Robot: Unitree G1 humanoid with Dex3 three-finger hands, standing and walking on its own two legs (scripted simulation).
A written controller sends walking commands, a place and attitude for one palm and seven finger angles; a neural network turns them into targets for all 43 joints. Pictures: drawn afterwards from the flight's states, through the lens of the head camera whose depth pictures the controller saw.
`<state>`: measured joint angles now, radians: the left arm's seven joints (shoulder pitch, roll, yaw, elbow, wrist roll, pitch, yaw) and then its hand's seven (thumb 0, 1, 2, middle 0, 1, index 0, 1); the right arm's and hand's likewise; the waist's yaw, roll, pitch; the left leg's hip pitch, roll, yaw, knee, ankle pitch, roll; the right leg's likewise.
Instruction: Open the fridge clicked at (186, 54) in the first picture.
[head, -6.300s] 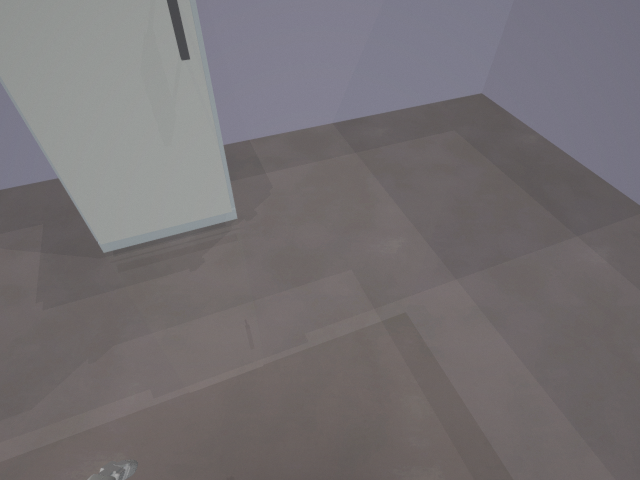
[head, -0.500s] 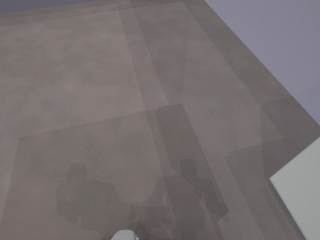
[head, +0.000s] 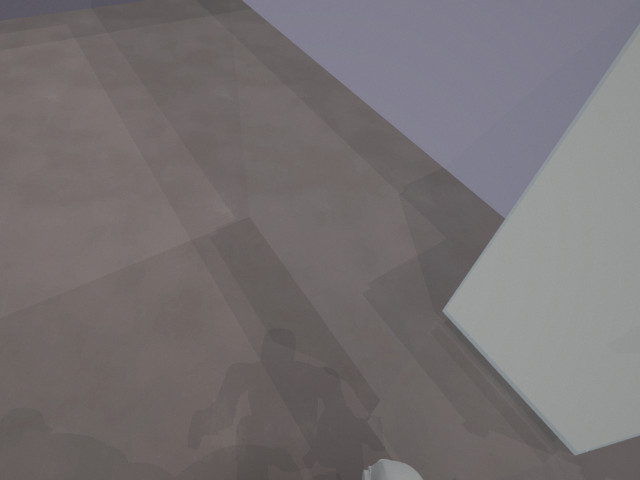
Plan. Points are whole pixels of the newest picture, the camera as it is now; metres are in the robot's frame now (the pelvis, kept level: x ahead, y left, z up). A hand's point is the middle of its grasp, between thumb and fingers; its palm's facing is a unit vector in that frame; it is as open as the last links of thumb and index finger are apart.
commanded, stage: turn to face it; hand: right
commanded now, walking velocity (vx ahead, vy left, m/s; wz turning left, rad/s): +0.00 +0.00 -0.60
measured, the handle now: out of the picture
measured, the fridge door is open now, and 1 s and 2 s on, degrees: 0 0 0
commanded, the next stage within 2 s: take the last steps up to it in 1.30 s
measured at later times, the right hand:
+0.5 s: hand out of the picture +0.02 -0.31 -0.17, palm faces +0.31 +0.92 -0.24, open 7.4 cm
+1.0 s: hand out of the picture -0.01 -0.24 -0.13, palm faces +0.52 +0.79 -0.32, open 7.4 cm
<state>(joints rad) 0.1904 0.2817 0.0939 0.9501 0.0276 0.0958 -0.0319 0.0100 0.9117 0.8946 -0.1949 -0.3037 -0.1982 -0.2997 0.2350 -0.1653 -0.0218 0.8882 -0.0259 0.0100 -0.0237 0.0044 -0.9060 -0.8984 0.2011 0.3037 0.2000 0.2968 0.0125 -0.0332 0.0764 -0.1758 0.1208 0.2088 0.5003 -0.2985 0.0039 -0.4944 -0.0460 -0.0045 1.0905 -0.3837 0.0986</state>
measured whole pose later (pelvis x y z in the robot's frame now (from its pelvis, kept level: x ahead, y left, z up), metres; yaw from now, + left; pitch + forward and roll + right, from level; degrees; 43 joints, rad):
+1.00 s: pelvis +0.00 -0.01 +0.00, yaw -34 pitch +0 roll -2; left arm 0.27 0.28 0.10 0.95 0.03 0.08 -0.02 0.01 0.91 0.89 -0.20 -0.30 -0.20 -0.30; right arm 0.16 -0.18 -0.03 0.87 -0.01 0.03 -0.03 0.01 -0.91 -0.90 0.20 0.30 0.20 0.30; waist 0.06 -0.07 0.05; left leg -0.18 0.04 0.06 0.48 -0.29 0.02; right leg -0.51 0.06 0.07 1.10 -0.39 0.06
